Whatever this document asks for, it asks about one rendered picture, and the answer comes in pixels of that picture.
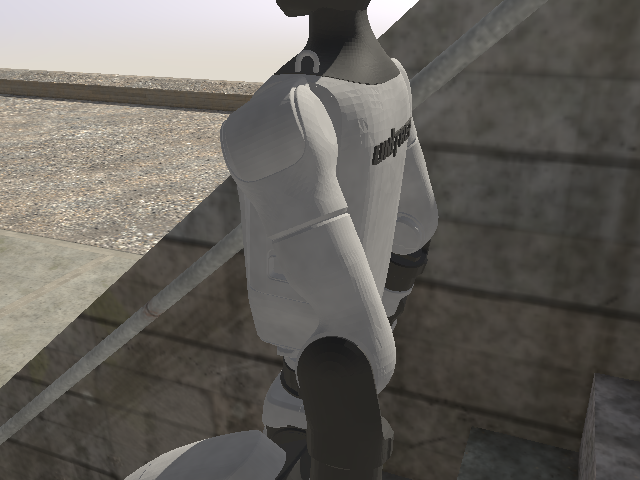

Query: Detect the stairs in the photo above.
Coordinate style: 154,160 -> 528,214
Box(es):
382,373 -> 640,480

